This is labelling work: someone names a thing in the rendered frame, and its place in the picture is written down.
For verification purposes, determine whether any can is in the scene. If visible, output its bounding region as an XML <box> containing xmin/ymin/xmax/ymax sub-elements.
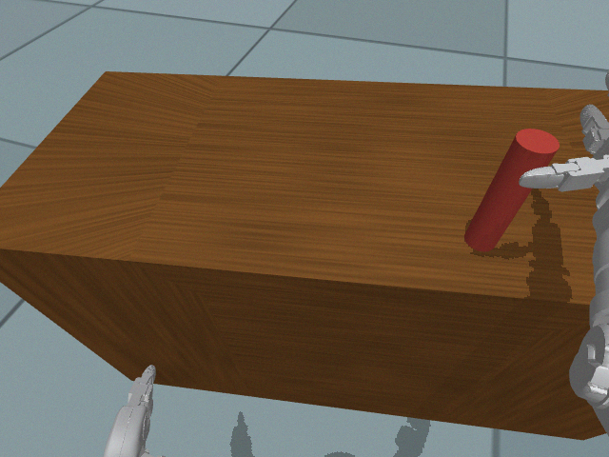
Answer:
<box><xmin>464</xmin><ymin>129</ymin><xmax>560</xmax><ymax>251</ymax></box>

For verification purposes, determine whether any right robot arm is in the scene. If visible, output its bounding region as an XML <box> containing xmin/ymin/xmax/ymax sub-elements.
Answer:
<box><xmin>569</xmin><ymin>182</ymin><xmax>609</xmax><ymax>436</ymax></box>

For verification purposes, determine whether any left robot hand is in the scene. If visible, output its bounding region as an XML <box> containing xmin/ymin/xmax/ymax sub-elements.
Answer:
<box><xmin>103</xmin><ymin>365</ymin><xmax>165</xmax><ymax>457</ymax></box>

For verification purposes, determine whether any right robot hand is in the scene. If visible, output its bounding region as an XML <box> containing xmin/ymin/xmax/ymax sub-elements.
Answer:
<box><xmin>519</xmin><ymin>71</ymin><xmax>609</xmax><ymax>192</ymax></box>

